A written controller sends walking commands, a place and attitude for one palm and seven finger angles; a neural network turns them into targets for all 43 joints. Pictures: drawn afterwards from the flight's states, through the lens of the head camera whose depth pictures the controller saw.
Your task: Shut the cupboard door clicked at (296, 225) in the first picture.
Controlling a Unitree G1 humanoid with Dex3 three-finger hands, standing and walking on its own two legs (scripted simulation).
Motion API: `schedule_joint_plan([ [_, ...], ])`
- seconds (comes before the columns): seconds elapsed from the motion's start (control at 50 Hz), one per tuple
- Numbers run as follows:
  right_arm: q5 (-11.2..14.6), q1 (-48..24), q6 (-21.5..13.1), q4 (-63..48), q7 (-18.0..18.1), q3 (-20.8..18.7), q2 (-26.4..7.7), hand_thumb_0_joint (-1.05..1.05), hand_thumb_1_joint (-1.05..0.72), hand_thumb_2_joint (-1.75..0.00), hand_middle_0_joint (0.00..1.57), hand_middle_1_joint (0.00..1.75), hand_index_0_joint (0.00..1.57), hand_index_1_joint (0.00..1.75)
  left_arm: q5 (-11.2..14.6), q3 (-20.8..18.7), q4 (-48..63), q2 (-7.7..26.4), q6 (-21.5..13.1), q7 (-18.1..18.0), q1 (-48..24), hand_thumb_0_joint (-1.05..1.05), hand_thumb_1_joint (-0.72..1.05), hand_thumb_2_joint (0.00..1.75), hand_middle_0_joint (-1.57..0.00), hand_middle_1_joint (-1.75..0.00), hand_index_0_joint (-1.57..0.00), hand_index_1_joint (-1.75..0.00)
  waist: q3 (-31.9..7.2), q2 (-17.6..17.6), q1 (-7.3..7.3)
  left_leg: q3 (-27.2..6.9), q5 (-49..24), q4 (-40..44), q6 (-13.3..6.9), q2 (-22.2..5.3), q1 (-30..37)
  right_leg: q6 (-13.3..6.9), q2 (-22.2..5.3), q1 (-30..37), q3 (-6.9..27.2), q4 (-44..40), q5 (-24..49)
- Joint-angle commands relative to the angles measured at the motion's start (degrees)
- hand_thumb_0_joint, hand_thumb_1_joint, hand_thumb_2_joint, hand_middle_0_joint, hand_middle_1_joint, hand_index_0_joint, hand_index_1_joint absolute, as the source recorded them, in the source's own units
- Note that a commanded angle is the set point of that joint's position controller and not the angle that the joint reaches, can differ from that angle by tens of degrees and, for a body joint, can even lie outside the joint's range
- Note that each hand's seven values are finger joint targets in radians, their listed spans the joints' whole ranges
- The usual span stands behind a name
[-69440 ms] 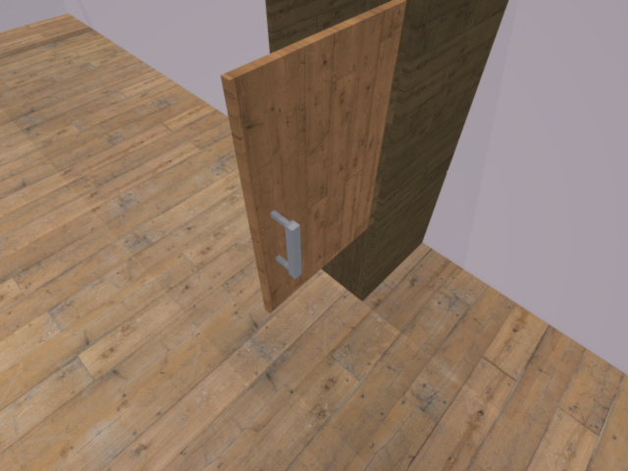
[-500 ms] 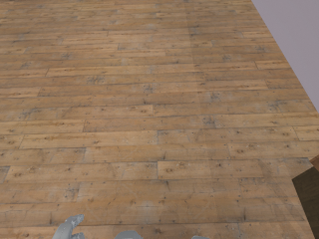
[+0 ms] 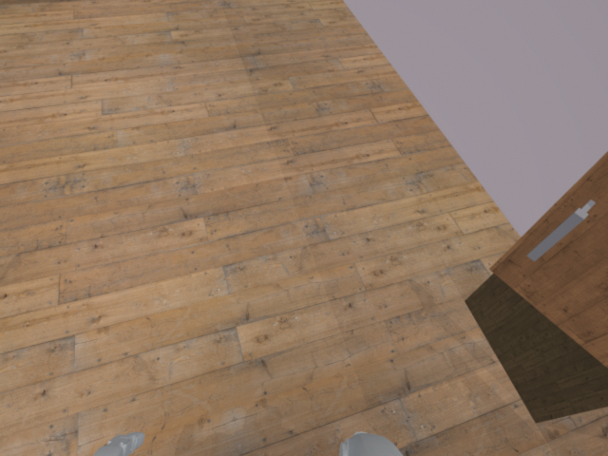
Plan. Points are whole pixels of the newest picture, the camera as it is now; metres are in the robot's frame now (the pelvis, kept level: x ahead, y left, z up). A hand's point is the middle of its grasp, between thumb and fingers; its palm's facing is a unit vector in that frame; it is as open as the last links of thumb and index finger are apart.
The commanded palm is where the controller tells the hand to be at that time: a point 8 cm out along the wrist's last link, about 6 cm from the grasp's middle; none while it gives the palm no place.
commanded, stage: turn to face it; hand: left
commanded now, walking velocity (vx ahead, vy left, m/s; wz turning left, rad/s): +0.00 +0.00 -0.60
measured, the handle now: (560, 231) +0.55 -0.48 -0.10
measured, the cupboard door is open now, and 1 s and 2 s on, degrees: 23 23 23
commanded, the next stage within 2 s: take the last steps up to it in 1.28 s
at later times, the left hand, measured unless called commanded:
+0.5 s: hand (219, 433) +0.16 +0.13 -0.16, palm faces -0.27 -0.93 -0.23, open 7.4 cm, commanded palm none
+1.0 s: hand (279, 369) +0.26 +0.05 -0.16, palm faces -0.55 -0.78 -0.29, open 7.4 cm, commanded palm none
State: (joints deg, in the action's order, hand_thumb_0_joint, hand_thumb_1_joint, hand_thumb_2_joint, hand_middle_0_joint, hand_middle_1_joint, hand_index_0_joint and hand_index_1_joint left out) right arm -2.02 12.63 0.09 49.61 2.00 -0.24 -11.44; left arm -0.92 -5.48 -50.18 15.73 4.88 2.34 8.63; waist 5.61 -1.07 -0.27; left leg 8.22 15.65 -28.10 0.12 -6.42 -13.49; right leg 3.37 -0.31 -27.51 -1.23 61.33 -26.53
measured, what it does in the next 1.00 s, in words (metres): steps on the spot, turning right: right foot, then left foot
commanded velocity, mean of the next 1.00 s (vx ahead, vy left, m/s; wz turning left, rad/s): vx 0.00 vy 0.00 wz -0.56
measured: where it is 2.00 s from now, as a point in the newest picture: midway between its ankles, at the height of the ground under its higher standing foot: outside the picture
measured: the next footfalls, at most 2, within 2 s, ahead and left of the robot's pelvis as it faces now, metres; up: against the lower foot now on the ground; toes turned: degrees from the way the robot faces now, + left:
right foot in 0.18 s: +0.03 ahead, -0.15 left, +0.00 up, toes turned -11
left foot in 0.58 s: +0.12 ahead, +0.08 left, +0.00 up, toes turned -18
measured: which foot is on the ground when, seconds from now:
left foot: down 0.00-0.18, up 0.20-0.56, down 0.58-0.92, up 0.94-1.00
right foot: up 0.00-0.16, down 0.18-0.58, up 0.60-0.90, down 0.92-1.00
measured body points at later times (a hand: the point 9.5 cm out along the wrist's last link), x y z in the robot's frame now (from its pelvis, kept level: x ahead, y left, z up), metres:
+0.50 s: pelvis +0.02 -0.04 -0.01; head +0.07 -0.05 +0.44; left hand +0.18 +0.18 -0.15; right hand +0.04 -0.32 -0.14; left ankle +0.06 +0.10 -0.71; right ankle -0.01 -0.14 -0.74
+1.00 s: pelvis +0.04 -0.06 -0.02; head +0.07 -0.11 +0.43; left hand +0.29 +0.09 -0.14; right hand -0.08 -0.31 -0.17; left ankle +0.07 +0.08 -0.70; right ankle -0.02 -0.15 -0.74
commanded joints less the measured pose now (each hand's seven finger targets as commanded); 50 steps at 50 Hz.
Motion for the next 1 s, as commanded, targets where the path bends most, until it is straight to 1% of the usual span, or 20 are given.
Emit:
schedule_joint_plan([
  [0.0, 0.2, 4.6, -0.4, -1.3, 0.3, -4.4, -13.0, 0.00, -0.90, -0.90, 0.20, 0.30, 0.20, 0.30, -0.1, 0.0, 6.3, 1.1, -1.5, 0.4, -4.3, 0.00, 0.90, 0.90, -0.20, -0.30, -0.20, -0.30, -9.1, 12.5, 2.70, -4.9, -32.8, 5.1, -7.3, -13.9, 11.1, -0.4, -1.3, 0.2, -2.5, -9.3, 0.6],
  [0.06, 0.1, 4.3, -0.1, -0.8, -0.2, -5.1, -13.8, 0.00, -0.90, -0.90, 0.20, 0.30, 0.20, 0.30, -0.2, 0.2, 6.3, 1.3, -2.0, 0.3, -4.4, 0.00, 0.90, 0.90, -0.20, -0.30, -0.20, -0.30, -8.3, 14.2, 3.02, -3.6, -30.8, 3.0, -6.4, -14.5, 9.1, -1.6, 0.1, 5.2, -4.7, -18.2, 1.3],
  [0.12, 0.8, 1.5, 0.2, -1.3, -0.7, -5.5, -14.2, 0.00, -0.90, -0.90, 0.20, 0.30, 0.20, 0.30, -0.3, -0.5, 4.1, 4.1, -2.7, -0.2, 3.2, 0.00, 0.90, 0.90, -0.20, -0.30, -0.20, -0.30, -9.8, 9.0, -1.52, 0.7, -20.9, -7.7, -1.2, -12.0, 1.2, -3.8, -0.4, 20.3, -3.8, -35.9, 16.9],
  [0.14, 1.4, 1.6, 0.5, -2.6, -1.2, -4.9, -10.6, 0.00, -0.90, -0.90, 0.20, 0.30, 0.20, 0.30, -0.9, -1.4, 3.0, 10.1, -3.5, -0.9, 7.3, 0.00, 0.90, 0.90, -0.20, -0.30, -0.20, -0.30, -12.1, -6.7, -3.35, 4.7, -4.7, -19.5, 2.6, -6.1, -10.4, -7.8, -11.5, 31.3, 9.7, -40.7, 28.5],
  [0.16, 1.3, -2.7, 0.9, -5.6, -1.1, -3.8, -7.8, 0.00, -0.90, -0.90, 0.20, 0.30, 0.20, 0.30, -0.3, -2.0, 1.9, 14.2, -3.8, -1.7, 10.0, 0.00, 0.90, 0.90, -0.20, -0.30, -0.20, -0.30, -9.9, -15.8, -5.05, 1.3, 22.5, -32.1, 4.7, 1.3, -21.8, -14.2, -22.2, 30.6, 23.1, -40.7, 49.3],
  [0.18, 1.3, -4.2, 1.6, -5.7, -0.3, -3.5, -8.7, 0.00, -0.90, -0.90, 0.20, 0.30, 0.20, 0.30, 0.0, -2.1, 2.0, 14.0, -3.7, -2.5, 10.2, 0.00, 0.90, 0.90, -0.20, -0.30, -0.20, -0.30, -9.7, -13.1, -5.06, -6.4, 20.9, -38.3, 4.2, 0.3, -23.4, -17.0, -22.2, 27.1, 23.7, -40.9, 46.3],
  [0.22, 1.2, -4.2, 1.7, -4.2, -0.2, -3.9, -9.5, 0.00, -0.90, -0.90, 0.20, 0.30, 0.20, 0.30, 0.0, -1.3, 3.7, 10.3, -3.4, -3.0, 3.1, 0.00, 0.90, 0.90, -0.20, -0.30, -0.20, -0.30, -6.5, -13.7, -2.05, -9.6, 13.7, -41.5, 4.5, -0.7, -25.0, -16.0, -17.5, 22.4, 21.2, -42.2, 34.8],
  [0.28, 0.9, -1.1, 1.8, -2.2, -1.0, -3.7, -8.3, 0.00, -0.90, -0.90, 0.20, 0.30, 0.20, 0.30, -0.3, -0.6, 5.5, 8.2, -3.7, -2.9, -1.1, 0.00, 0.90, 0.90, -0.20, -0.30, -0.20, -0.30, -8.7, -7.7, 0.83, -7.2, 7.0, -35.1, 5.3, 0.4, -17.8, -13.5, -12.2, 18.2, 13.5, -40.5, 34.3],
  [0.42, 1.4, -3.5, 1.2, -4.0, -0.8, -3.5, -7.5, 0.00, -0.90, -0.90, 0.20, 0.30, 0.20, 0.30, -0.6, -1.4, 4.3, 9.4, -3.6, -2.7, 1.9, 0.00, 0.90, 0.90, -0.20, -0.30, -0.20, -0.30, -9.3, -7.6, -0.69, -6.9, 8.3, -19.7, 5.0, 3.5, -14.1, -14.7, -12.0, 19.7, 20.3, -38.9, 34.9],
  [0.5, 1.8, 1.9, 0.4, -2.7, -0.2, -3.5, -7.8, 0.00, -0.90, -0.90, 0.20, 0.30, 0.20, 0.30, -0.1, -1.5, 4.7, 9.1, -3.0, -2.5, -0.9, 0.00, 0.90, 0.90, -0.20, -0.30, -0.20, -0.30, -9.5, -6.9, 2.35, -6.5, -1.3, -1.5, 4.0, 5.2, -0.1, -10.5, -8.7, 11.7, 21.7, -34.5, 31.3],
  [0.52, 1.5, 4.3, -0.2, -2.1, 0.0, -3.7, -9.7, 0.00, -0.90, -0.90, 0.20, 0.30, 0.20, 0.30, 0.2, -1.1, 5.1, 7.0, -2.7, -2.5, -1.3, 0.00, 0.90, 0.90, -0.20, -0.30, -0.20, -0.30, -10.5, -1.7, 3.33, -10.0, -3.6, 6.8, 2.8, 1.1, 6.6, -7.7, -4.7, 6.5, 18.9, -30.2, 24.2],
  [0.54, 0.8, 4.9, -0.6, -2.4, -0.1, -4.6, -15.0, 0.00, -0.90, -0.90, 0.20, 0.30, 0.20, 0.30, 0.6, -0.4, 5.8, 3.6, -2.6, -1.9, 1.2, 0.00, 0.90, 0.90, -0.20, -0.30, -0.20, -0.30, -11.8, 13.4, 2.66, -23.1, -9.0, 10.5, -1.8, -11.7, 12.5, -4.2, 3.5, -1.8, 11.0, -19.5, 6.1],
  [0.56, 0.4, 5.7, -0.3, -3.6, 0.2, -4.9, -17.5, 0.00, -0.90, -0.90, 0.20, 0.30, 0.20, 0.30, 0.4, -0.3, 7.0, 3.6, -2.9, -1.5, 1.0, 0.00, 0.90, 0.90, -0.20, -0.30, -0.20, -0.30, -10.9, 17.8, 2.95, -30.0, -15.9, 11.7, -8.5, -21.6, 10.5, -2.3, 3.9, -4.8, 3.9, -6.7, -10.0],
  [0.66, 0.0, 0.6, -0.7, -4.2, 0.8, -3.6, -12.1, 0.00, -0.90, -0.90, 0.20, 0.30, 0.20, 0.30, 0.0, -0.6, 4.8, 3.2, -2.0, -0.1, -0.9, 0.00, 0.90, 0.90, -0.20, -0.30, -0.20, -0.30, -8.3, 10.3, 0.98, -11.4, -35.5, 6.0, -7.7, -13.1, 9.9, 0.0, -0.9, -5.6, 1.8, 4.2, -1.9],
  [0.78, 0.1, 3.3, -0.1, -1.7, 0.0, -4.7, -13.8, 0.00, -0.90, -0.90, 0.20, 0.30, 0.20, 0.30, -0.1, 0.2, 5.6, 1.5, -1.9, 0.3, -3.6, 0.00, 0.90, 0.90, -0.20, -0.30, -0.20, -0.30, -8.8, 13.7, 2.74, -4.6, -33.8, 3.4, -6.7, -13.5, 9.5, -1.2, -0.1, 3.0, -3.6, -13.4, 0.8],
  [0.86, 0.7, 0.6, 0.4, -1.5, -0.6, -5.2, -14.5, 0.00, -0.90, -0.90, 0.20, 0.30, 0.20, 0.30, -0.3, 0.0, 3.6, 3.6, -2.9, 0.0, 2.8, 0.00, 0.90, 0.90, -0.20, -0.30, -0.20, -0.30, -10.2, 10.5, -1.05, -0.7, -23.9, -6.2, -1.8, -11.2, 2.8, -3.3, 0.9, 18.2, -4.9, -34.3, 16.0],
  [0.88, 1.3, 0.4, 0.4, -2.4, -1.0, -5.0, -12.3, 0.00, -0.90, -0.90, 0.20, 0.30, 0.20, 0.30, -0.7, -0.8, 2.2, 8.0, -3.6, -0.6, 7.5, 0.00, 0.90, 0.90, -0.20, -0.30, -0.20, -0.30, -12.5, -0.2, -3.17, 2.6, -12.7, -15.7, 1.5, -7.4, -5.6, -6.1, -6.9, 28.6, 4.2, -38.7, 27.3],
  [0.9, 1.5, -2.9, 0.5, -5.3, -1.1, -3.6, -7.7, 0.00, -0.90, -0.90, 0.20, 0.30, 0.20, 0.30, -0.8, -1.9, 1.0, 13.8, -4.1, -1.6, 10.5, 0.00, 0.90, 0.90, -0.20, -0.30, -0.20, -0.30, -11.3, -16.7, -4.98, 3.1, 20.9, -29.0, 4.4, 1.9, -21.3, -13.2, -20.8, 33.7, 22.6, -39.9, 48.4],
  [0.92, 1.5, -4.8, 1.4, -5.8, -0.4, -3.3, -9.1, 0.00, -0.90, -0.90, 0.20, 0.30, 0.20, 0.30, 0.1, -1.6, 0.8, 14.5, -3.9, -2.2, 12.4, 0.00, 0.90, 0.90, -0.20, -0.30, -0.20, -0.30, -10.8, -12.1, -5.78, -5.8, 22.6, -36.4, 4.0, 1.4, -21.6, -17.3, -23.4, 28.2, 24.1, -40.3, 49.6],
  [0.98, 1.2, -3.0, 1.5, -2.7, -0.3, -3.5, -9.2, 0.00, -0.90, -0.90, 0.20, 0.30, 0.20, 0.30, -0.2, -0.6, 2.8, 8.6, -3.7, -3.3, 2.7, 0.00, 0.90, 0.90, -0.20, -0.30, -0.20, -0.30, -9.1, -10.8, -0.91, -9.2, 12.4, -39.7, 4.5, -0.2, -22.4, -15.6, -15.8, 24.3, 16.8, -39.3, 41.6],
])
